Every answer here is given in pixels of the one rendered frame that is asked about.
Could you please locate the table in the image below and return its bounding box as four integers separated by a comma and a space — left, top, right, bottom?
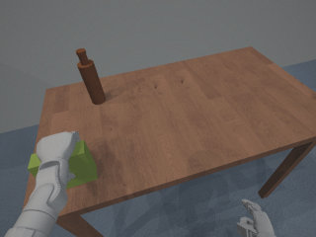
22, 46, 316, 237

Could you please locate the robot left forearm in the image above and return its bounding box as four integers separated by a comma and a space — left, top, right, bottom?
4, 157, 69, 237

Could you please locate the sponge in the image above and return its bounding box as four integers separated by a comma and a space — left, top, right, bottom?
28, 140, 98, 190

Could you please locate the right robot hand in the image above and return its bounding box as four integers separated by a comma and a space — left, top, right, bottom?
237, 198, 275, 237

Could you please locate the left robot hand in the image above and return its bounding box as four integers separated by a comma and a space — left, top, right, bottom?
36, 131, 81, 182

